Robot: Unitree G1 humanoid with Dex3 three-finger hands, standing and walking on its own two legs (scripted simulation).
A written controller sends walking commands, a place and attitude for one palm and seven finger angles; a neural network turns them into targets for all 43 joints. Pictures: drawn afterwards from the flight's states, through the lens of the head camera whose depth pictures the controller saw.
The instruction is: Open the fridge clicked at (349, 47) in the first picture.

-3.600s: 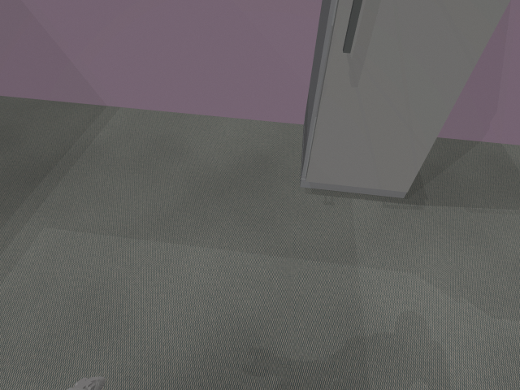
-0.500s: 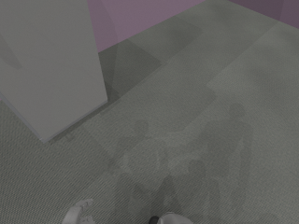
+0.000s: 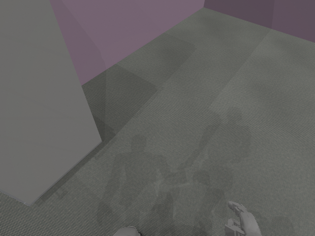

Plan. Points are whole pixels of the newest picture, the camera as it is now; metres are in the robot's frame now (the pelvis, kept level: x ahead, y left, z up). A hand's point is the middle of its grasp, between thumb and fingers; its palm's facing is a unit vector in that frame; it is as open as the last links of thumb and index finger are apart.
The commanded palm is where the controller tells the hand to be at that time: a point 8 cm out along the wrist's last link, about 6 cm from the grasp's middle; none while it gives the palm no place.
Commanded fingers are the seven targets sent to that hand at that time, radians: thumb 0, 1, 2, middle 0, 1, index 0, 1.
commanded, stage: walk to a spot facing it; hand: left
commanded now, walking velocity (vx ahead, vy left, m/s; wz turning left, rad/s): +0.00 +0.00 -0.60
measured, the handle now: out of the picture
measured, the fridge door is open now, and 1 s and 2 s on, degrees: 0 0 0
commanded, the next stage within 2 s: none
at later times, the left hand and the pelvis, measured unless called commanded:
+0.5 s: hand (119, 188) +0.26 +0.16 -0.14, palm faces -0.34 -0.90 -0.26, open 7.4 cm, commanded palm none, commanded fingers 0.00 0.90 0.90 -0.20 -0.30 -0.20 -0.30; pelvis +0.07 +0.01 +0.00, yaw -21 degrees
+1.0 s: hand (133, 185) +0.28 +0.13 -0.16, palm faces -0.53 -0.82 -0.21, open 7.4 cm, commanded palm none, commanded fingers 0.00 0.90 0.90 -0.20 -0.30 -0.20 -0.30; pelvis +0.09 +0.02 +0.00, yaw -37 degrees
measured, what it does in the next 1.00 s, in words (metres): steps on the spot, turning right: right foot, then left foot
